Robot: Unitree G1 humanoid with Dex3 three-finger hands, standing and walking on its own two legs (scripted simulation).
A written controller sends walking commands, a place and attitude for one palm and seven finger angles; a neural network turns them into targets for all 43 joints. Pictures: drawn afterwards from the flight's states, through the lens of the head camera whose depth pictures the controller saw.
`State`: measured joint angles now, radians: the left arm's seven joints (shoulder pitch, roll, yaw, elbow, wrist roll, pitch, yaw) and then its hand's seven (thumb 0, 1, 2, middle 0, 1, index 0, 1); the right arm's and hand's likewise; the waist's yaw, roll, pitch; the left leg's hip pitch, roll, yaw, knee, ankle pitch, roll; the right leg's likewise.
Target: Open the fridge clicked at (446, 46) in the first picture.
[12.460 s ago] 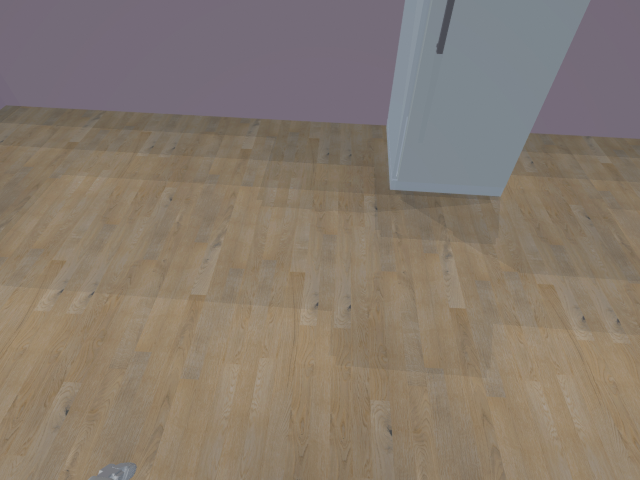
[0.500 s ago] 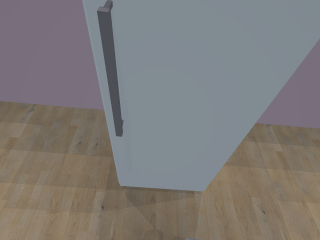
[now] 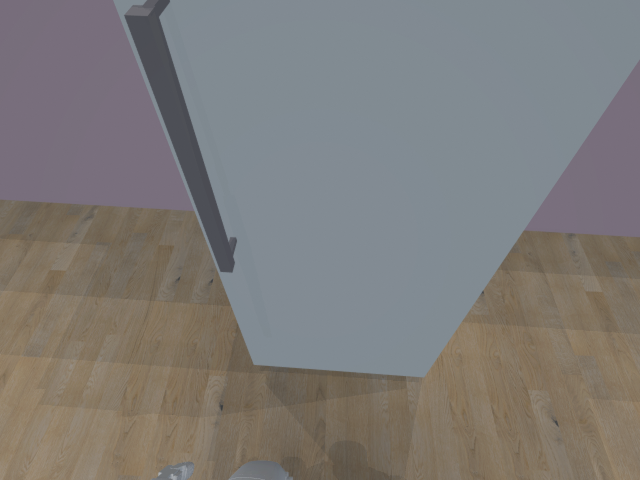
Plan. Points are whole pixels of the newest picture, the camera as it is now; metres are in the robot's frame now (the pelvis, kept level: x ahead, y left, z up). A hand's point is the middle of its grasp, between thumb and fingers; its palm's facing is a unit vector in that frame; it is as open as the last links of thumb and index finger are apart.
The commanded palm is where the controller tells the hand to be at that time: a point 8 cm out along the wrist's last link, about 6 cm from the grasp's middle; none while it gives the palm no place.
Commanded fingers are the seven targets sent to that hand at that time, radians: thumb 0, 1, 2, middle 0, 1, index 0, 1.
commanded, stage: come to a stop and stand still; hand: left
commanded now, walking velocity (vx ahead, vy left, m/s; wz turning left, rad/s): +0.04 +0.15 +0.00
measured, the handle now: (202, 169) +0.45 +0.18 +0.14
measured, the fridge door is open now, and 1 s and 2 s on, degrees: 0 0 0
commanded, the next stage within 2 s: look again from close up in 0.88 s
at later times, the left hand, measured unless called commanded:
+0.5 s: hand out of the picture -0.04 +0.20 -0.17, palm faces +0.02 -0.99 -0.16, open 7.4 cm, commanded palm none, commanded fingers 0.00 0.90 0.90 -0.20 -0.30 -0.20 -0.30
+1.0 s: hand out of the picture +0.00 +0.20 -0.16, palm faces -0.02 -0.98 -0.22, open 7.3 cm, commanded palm none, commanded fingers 0.00 0.90 0.90 -0.20 -0.30 -0.20 -0.30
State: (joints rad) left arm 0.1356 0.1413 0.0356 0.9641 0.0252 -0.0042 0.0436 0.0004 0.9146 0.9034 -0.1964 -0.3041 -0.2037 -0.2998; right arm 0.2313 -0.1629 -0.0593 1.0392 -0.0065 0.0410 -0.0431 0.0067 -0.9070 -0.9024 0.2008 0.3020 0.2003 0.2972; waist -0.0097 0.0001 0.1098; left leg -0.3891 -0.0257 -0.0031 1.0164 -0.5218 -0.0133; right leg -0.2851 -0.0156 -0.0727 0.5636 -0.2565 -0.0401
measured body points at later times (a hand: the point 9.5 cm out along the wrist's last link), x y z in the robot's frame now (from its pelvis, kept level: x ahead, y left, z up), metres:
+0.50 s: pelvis -0.02 +0.03 +0.00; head -0.02 +0.03 +0.45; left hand -0.04 +0.25 -0.16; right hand -0.03 -0.19 -0.15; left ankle -0.02 +0.15 -0.73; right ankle -0.04 -0.07 -0.73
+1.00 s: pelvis -0.02 +0.03 +0.00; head -0.01 +0.02 +0.45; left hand +0.00 +0.25 -0.15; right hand -0.04 -0.18 -0.16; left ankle -0.02 +0.15 -0.73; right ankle -0.04 -0.07 -0.73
